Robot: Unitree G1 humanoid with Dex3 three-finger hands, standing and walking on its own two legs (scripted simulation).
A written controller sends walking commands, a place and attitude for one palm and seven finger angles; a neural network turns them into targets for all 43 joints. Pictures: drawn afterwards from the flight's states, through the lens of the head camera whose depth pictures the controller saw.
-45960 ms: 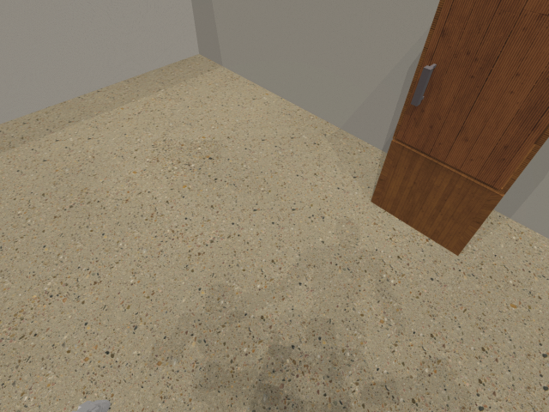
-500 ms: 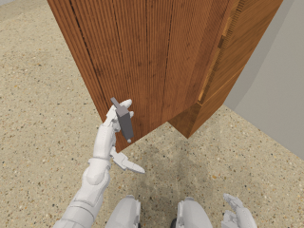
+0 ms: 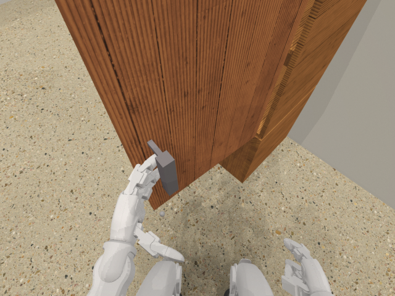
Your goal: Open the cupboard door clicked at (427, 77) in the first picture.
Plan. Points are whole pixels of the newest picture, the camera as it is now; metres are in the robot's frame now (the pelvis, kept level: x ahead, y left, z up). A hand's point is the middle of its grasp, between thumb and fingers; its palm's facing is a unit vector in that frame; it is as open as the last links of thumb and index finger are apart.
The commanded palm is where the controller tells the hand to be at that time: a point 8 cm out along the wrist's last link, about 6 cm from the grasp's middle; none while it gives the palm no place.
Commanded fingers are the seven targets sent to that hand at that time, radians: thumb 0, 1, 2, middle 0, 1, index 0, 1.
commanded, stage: slide the hand sideways off the handle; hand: left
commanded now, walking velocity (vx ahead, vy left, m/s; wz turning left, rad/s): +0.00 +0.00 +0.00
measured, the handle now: (162, 168) +0.35 +0.10 +0.03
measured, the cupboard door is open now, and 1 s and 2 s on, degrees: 83 83 83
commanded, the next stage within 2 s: draw the hand back to the body in 0.52 s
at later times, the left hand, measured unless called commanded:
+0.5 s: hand (129, 238) +0.22 +0.14 +0.02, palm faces -0.04 -1.00 -0.04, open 16.3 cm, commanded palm +0.20 +0.19 +0.03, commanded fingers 0.00 -0.50 0.30 -0.15 -0.30 -0.15 -0.30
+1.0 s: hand (97, 234) +0.21 +0.16 +0.10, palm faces -0.04 -1.00 -0.07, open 16.3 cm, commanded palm +0.18 +0.22 +0.11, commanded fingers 0.00 -0.50 0.30 -0.15 -0.30 -0.15 -0.30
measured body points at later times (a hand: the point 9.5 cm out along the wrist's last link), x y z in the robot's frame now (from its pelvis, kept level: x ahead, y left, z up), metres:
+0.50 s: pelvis +0.00 -0.03 -0.01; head +0.09 -0.02 +0.43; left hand +0.22 +0.19 +0.03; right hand +0.20 -0.26 -0.10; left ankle +0.01 +0.09 -0.62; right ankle +0.03 -0.13 -0.62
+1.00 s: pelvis +0.01 -0.02 +0.03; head +0.06 -0.02 +0.48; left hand +0.21 +0.22 +0.11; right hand +0.18 -0.24 -0.04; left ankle +0.01 +0.09 -0.62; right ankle +0.03 -0.13 -0.62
